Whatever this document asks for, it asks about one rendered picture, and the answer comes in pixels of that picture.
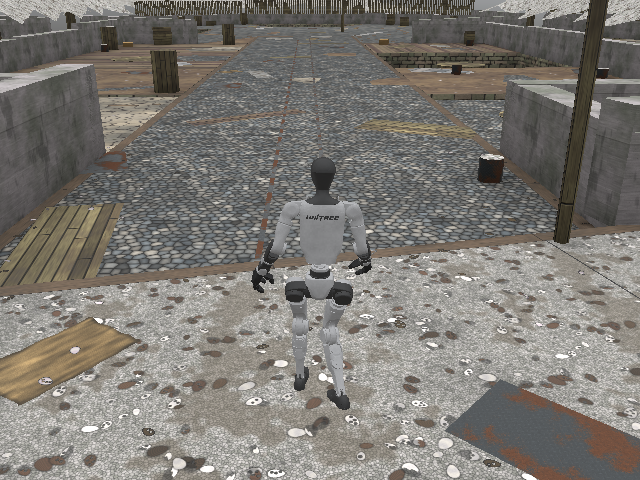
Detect robot right forearm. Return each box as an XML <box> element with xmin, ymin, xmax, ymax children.
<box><xmin>357</xmin><ymin>240</ymin><xmax>371</xmax><ymax>266</ymax></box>

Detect left robot thigh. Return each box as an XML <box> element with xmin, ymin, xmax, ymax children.
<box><xmin>285</xmin><ymin>277</ymin><xmax>309</xmax><ymax>336</ymax></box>

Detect robot left upper arm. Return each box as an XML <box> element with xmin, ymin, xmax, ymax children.
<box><xmin>270</xmin><ymin>200</ymin><xmax>302</xmax><ymax>255</ymax></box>

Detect right robot hand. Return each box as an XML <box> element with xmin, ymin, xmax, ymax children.
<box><xmin>348</xmin><ymin>258</ymin><xmax>372</xmax><ymax>275</ymax></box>

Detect left robot hand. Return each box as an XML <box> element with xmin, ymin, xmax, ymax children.
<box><xmin>251</xmin><ymin>268</ymin><xmax>274</xmax><ymax>293</ymax></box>

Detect robot right shin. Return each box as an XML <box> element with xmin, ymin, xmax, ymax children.
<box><xmin>323</xmin><ymin>327</ymin><xmax>346</xmax><ymax>397</ymax></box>

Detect robot left forearm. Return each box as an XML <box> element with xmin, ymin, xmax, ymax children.
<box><xmin>256</xmin><ymin>239</ymin><xmax>279</xmax><ymax>276</ymax></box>

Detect robot right upper arm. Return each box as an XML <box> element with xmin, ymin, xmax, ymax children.
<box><xmin>343</xmin><ymin>201</ymin><xmax>368</xmax><ymax>255</ymax></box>

